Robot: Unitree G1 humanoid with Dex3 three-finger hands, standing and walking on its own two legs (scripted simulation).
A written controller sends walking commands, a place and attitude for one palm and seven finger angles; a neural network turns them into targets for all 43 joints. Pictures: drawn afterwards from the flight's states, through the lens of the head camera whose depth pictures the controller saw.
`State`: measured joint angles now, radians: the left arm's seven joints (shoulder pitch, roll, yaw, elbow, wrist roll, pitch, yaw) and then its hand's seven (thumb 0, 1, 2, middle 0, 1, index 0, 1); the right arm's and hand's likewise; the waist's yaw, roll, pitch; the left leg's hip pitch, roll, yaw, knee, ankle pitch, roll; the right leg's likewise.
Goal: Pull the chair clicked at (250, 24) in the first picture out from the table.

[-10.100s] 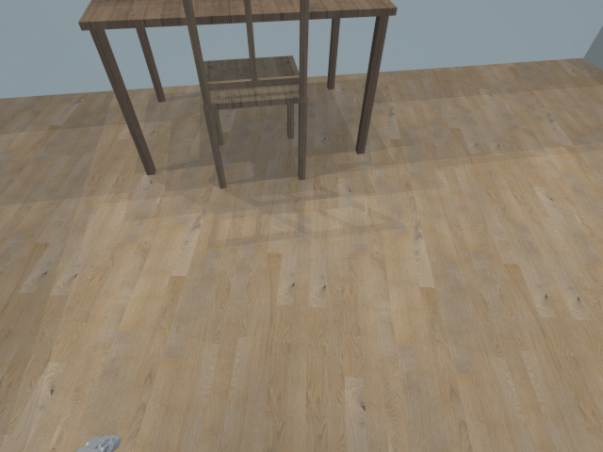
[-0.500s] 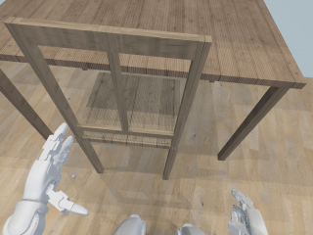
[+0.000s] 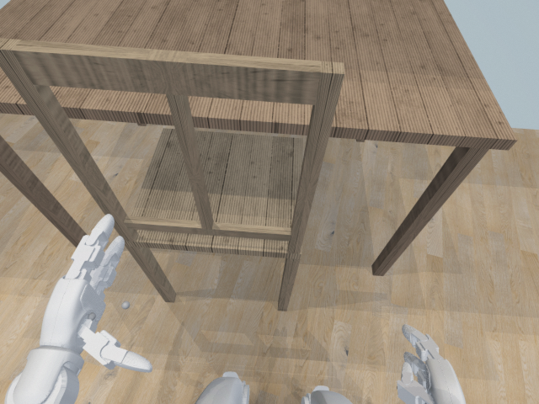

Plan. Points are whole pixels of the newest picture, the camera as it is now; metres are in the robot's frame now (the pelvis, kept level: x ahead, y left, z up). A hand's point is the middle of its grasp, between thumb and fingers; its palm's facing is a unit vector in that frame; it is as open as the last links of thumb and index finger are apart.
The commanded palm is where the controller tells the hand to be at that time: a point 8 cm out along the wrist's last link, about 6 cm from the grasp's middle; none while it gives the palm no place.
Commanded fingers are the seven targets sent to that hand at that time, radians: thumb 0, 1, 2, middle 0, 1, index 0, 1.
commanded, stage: aim the fingers beside a spindle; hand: left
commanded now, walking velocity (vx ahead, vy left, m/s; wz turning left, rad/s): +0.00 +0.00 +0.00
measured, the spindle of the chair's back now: (195, 174) +0.48 +0.16 +0.02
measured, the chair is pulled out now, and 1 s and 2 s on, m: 0.00 0.00 0.00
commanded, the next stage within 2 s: none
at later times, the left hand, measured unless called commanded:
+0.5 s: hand (151, 285) +0.27 +0.18 +0.03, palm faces -0.03 -1.00 -0.04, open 17.0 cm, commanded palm +0.25 +0.24 +0.03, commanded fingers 0.00 -0.50 0.30 -0.06 -0.08 -0.06 -0.08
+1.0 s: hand (172, 274) +0.30 +0.16 +0.00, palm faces -0.04 -1.00 -0.03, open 17.0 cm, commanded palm +0.29 +0.22 +0.01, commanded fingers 0.00 -0.50 0.30 -0.06 -0.08 -0.06 -0.08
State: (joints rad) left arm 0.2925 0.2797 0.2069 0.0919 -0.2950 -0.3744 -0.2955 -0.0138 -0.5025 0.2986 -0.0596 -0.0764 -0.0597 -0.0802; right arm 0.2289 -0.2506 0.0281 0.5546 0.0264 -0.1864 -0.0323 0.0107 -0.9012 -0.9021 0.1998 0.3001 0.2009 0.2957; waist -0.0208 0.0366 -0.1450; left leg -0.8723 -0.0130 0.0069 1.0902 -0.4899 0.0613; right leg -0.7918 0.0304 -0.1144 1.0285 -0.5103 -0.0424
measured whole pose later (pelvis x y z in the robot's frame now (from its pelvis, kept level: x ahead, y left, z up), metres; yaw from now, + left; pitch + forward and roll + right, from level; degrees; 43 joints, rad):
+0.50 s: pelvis +0.00 -0.02 -0.01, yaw +0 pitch +17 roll -2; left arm 0.16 0.28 0.22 0.21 -0.29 -0.39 -0.30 -0.01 -0.50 0.30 -0.06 -0.08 -0.06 -0.08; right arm 0.23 -0.26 0.02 0.57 0.03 -0.18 -0.03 0.01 -0.90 -0.90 0.20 0.30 0.20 0.30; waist -0.03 0.03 -0.15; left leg -0.92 0.00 0.01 1.12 -0.50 0.04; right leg -0.85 0.04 -0.12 1.08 -0.53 -0.07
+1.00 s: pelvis +0.00 -0.01 -0.02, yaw -1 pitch +20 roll -2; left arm 0.05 0.24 0.16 0.28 -0.24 -0.41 -0.23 -0.01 -0.50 0.30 -0.06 -0.08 -0.06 -0.08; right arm 0.22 -0.26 0.02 0.57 0.01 -0.14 -0.01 0.01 -0.90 -0.90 0.20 0.30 0.20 0.30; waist -0.03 0.03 -0.16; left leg -1.01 -0.01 0.02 1.18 -0.52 0.05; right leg -0.94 0.03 -0.11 1.15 -0.56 -0.06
